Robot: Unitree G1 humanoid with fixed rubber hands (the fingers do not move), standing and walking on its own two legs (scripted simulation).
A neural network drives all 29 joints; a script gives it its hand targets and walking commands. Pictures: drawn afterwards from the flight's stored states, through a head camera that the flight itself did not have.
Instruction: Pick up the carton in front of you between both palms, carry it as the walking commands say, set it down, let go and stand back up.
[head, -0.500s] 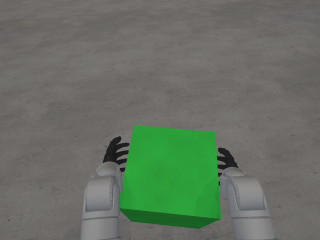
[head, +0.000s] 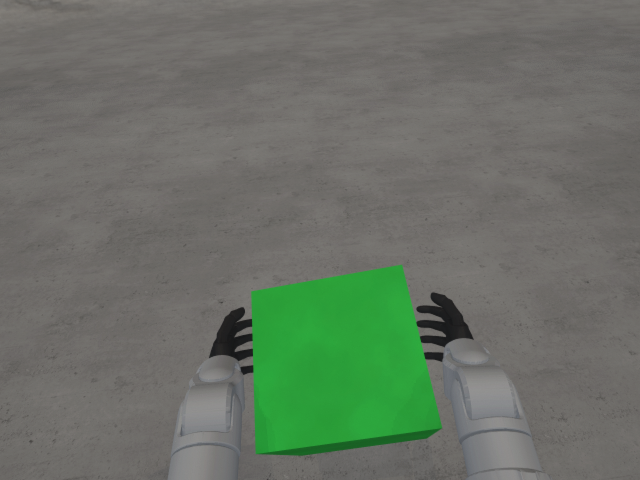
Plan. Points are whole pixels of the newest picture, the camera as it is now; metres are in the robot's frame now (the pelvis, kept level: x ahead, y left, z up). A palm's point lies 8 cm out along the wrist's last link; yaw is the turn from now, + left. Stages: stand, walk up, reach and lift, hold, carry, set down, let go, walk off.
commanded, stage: carry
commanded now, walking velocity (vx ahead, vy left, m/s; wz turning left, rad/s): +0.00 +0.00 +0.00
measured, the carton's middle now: (346, 370) +0.32 +0.00 -0.06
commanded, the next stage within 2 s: hold in 1.18 s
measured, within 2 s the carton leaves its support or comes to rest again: neither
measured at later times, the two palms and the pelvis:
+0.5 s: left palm (224, 397) +0.24 +0.15 +0.04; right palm (474, 381) +0.24 -0.15 +0.05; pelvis -0.04 +0.00 +0.00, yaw +0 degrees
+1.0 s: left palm (223, 395) +0.24 +0.15 +0.04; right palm (471, 378) +0.25 -0.15 +0.05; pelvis -0.04 +0.00 +0.00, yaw +0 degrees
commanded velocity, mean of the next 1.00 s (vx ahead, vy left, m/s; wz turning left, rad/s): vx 0.00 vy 0.00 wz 0.00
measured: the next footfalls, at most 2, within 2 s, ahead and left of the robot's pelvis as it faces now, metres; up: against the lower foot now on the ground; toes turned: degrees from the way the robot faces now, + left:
none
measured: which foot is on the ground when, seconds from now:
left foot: down 0.00-1.00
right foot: down 0.00-1.00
